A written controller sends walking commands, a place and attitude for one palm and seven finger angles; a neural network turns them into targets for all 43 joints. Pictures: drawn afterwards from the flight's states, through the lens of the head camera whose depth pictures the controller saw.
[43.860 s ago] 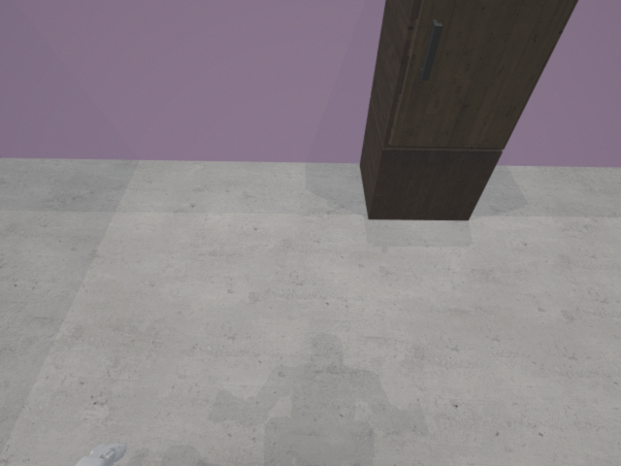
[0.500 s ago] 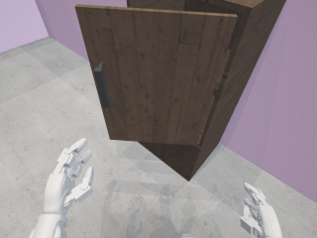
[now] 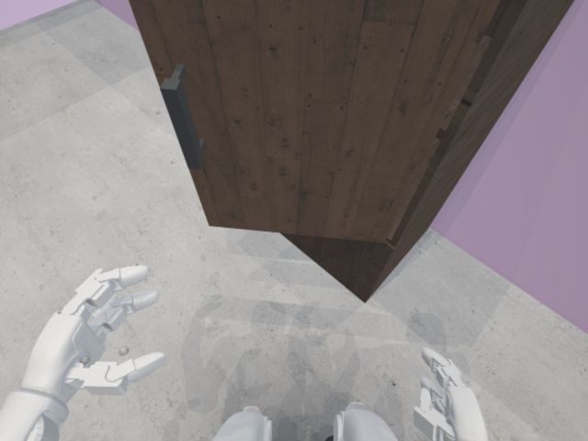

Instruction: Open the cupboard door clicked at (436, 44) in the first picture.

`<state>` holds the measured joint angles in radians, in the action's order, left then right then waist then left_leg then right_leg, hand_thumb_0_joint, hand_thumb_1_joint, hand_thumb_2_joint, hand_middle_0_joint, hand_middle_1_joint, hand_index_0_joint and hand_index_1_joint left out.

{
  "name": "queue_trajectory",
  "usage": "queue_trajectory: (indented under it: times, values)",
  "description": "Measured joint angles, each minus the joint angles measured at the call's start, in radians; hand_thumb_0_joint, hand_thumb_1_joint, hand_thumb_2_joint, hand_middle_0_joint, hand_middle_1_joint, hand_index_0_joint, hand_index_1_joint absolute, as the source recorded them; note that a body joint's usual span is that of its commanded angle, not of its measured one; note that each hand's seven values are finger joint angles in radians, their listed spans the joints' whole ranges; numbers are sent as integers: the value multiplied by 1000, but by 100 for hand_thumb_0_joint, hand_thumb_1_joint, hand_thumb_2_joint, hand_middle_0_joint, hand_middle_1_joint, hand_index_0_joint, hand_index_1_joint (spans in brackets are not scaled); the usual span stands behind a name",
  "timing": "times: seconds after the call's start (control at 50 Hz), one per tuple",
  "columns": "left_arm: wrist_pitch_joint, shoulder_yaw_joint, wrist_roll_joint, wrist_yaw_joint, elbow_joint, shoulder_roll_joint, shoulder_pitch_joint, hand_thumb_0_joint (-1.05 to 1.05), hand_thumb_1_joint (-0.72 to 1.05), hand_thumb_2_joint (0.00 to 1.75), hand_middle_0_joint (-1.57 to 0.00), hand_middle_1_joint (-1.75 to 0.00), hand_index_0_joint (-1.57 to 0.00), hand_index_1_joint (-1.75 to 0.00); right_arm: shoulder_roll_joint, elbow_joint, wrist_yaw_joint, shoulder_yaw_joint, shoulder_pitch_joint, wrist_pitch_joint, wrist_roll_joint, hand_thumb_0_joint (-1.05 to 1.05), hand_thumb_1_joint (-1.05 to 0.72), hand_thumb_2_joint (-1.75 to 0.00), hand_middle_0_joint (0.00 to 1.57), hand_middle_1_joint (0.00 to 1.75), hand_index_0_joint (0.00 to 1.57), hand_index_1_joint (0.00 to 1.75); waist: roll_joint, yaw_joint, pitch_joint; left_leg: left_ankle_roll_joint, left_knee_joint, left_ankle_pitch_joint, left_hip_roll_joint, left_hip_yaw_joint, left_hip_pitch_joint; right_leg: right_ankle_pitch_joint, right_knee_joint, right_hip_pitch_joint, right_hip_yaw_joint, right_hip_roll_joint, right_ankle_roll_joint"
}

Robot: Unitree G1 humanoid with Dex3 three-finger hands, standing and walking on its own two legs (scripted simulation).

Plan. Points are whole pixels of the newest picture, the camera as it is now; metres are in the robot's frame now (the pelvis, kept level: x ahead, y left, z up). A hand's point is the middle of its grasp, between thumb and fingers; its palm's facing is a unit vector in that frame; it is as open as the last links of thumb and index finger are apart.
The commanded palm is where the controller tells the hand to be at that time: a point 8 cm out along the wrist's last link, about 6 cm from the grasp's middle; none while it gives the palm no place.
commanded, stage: raise the hand with hooked fingers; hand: left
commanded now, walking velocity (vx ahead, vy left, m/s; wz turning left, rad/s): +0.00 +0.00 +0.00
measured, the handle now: (188, 120) +0.55 +0.19 +0.08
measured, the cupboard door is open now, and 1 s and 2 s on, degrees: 37 37 37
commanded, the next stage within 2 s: move the hooked fingers beside the handle in 1.28 s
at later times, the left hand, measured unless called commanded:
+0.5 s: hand (50, 305) +0.25 +0.28 +0.09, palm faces +0.02 -1.00 -0.07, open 13.7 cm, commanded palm +0.22 +0.32 +0.09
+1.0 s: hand (53, 272) +0.29 +0.28 +0.10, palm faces -0.07 -1.00 -0.05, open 14.0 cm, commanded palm +0.26 +0.34 +0.10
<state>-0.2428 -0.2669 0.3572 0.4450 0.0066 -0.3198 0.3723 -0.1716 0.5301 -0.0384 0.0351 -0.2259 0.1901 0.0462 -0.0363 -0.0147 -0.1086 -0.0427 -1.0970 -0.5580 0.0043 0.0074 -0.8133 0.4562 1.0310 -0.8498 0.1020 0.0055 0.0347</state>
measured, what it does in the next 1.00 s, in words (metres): stands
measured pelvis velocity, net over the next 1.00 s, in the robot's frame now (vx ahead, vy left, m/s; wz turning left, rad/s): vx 0.00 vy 0.02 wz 0.00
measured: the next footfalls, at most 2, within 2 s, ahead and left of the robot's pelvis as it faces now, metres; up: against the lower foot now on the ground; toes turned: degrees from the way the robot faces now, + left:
none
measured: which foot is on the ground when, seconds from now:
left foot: down 0.00-1.00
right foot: down 0.00-1.00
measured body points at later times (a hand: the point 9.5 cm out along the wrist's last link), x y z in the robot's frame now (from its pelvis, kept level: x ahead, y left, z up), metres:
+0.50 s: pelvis +0.00 +0.02 +0.02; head +0.05 +0.03 +0.46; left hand +0.24 +0.33 +0.10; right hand +0.19 -0.22 -0.04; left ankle -0.02 +0.09 -0.66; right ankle +0.02 -0.10 -0.66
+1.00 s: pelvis +0.00 +0.02 +0.03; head +0.05 +0.03 +0.48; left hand +0.28 +0.34 +0.10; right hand +0.14 -0.24 -0.04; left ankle -0.02 +0.09 -0.66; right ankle +0.02 -0.10 -0.66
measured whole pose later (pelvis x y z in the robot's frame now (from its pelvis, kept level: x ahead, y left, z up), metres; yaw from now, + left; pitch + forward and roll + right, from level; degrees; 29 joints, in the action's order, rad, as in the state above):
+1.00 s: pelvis +0.00 +0.02 +0.03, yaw +0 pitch +12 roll -2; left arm -0.24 -0.42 0.37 0.56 -0.38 -0.46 -0.02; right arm -0.30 0.52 -0.06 0.03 -0.32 0.20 0.05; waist -0.02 -0.02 -0.10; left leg -0.06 -0.91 -0.47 0.02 0.02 -0.64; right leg 0.36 0.83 -0.67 0.08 0.00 0.01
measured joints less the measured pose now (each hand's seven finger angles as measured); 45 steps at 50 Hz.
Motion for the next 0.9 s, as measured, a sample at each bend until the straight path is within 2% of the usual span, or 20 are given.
queue_trajectory:
  times: [0.04,0.1,0.14,0.18,0.28,0.34,0.44,0.5,0.58,0.66,0.74,0.82,0.9]
  values:
    - [-23,-36,18,-51,32,10,42,1,10,55,-26,-82,-26,-82,-6,3,-1,-18,-33,6,-2,1,-90,-90,21,30,21,30,7,-4,-9,-2,32,8,2,7,26,-7,-27,22,-8,0,-3]
    - [-100,-70,18,-97,54,21,65,1,3,52,-26,-86,-26,-86,-37,12,-1,-42,-66,17,-6,1,-90,-90,21,30,21,30,13,2,-20,-6,48,12,9,3,36,-8,-42,36,-5,-6,-7]
    - [-141,-72,10,-92,32,22,50,1,-2,50,-26,-89,-26,-89,-68,19,0,-50,-69,24,-6,1,-90,-90,21,30,21,30,11,5,-25,-10,37,9,15,-4,25,-3,-35,30,2,-13,-11]
    - [-152,-61,5,-60,-12,19,18,0,-7,48,-26,-92,-27,-92,-96,23,-3,-53,-59,27,-3,1,-90,-90,21,30,21,30,11,7,-21,-13,21,5,18,-9,12,1,-24,22,7,-16,-13]
    - [-92,-22,-17,13,-80,-20,-59,0,-18,43,-27,-100,-27,-100,-122,5,-19,-48,-23,34,3,1,-91,-90,21,30,21,30,23,1,0,-16,14,6,16,-9,19,-6,-26,32,8,-14,-15]
    - [-84,-32,-7,5,-51,-44,-78,0,-25,40,-28,-104,-28,-104,-110,-13,-22,-41,-15,40,3,1,-91,-90,21,30,21,30,31,-3,4,-14,37,15,11,-7,51,-18,-54,65,5,-8,-16]
    - [-82,-92,26,-24,-67,-68,-140,0,-37,35,-29,-112,-29,-112,-90,-38,-15,-18,-24,29,6,1,-91,-90,21,30,21,30,26,1,-13,-16,78,31,14,-9,97,-36,-98,114,6,-9,-19]
    - [-30,-108,24,-6,-152,-81,-197,0,-42,33,-29,-115,-30,-115,-91,-47,-14,0,-29,15,10,1,-91,-90,21,30,21,30,14,9,-17,-19,93,41,19,-10,108,-44,-112,126,6,-13,-22]
    - [37,-98,0,32,-244,-94,-249,-1,-46,31,-29,-118,-30,-118,-96,-45,-22,16,-33,10,10,1,-90,-90,21,30,21,30,6,14,-5,-23,109,54,21,-8,118,-57,-130,137,4,-15,-24]
    - [9,-102,-7,49,-254,-96,-287,-1,-48,30,-30,-119,-30,-119,-95,-26,-29,19,-42,16,2,1,-90,-90,21,30,21,30,13,16,12,-22,123,62,20,-6,132,-67,-145,151,2,-13,-24]
    - [-37,-139,10,65,-288,-118,-354,-1,-49,30,-30,-120,-30,-120,-94,-1,-33,23,-55,13,2,1,-90,-90,21,30,21,30,22,12,17,-20,135,67,18,-5,148,-73,-157,167,1,-11,-22]
    - [6,-174,20,100,-396,-158,-429,-1,-50,30,-30,-120,-30,-120,-103,8,-37,23,-69,-2,10,1,-90,-90,21,30,21,30,21,2,16,-20,155,77,18,-3,160,-81,-174,176,-2,-10,-21]
    - [50,-165,13,123,-430,-169,-428,-1,-50,30,-30,-120,-30,-120,-118,-3,-31,10,-87,-1,11,1,-90,-90,21,30,21,30,12,-7,12,-22,178,88,18,5,167,-93,-195,179,-11,-8,-24]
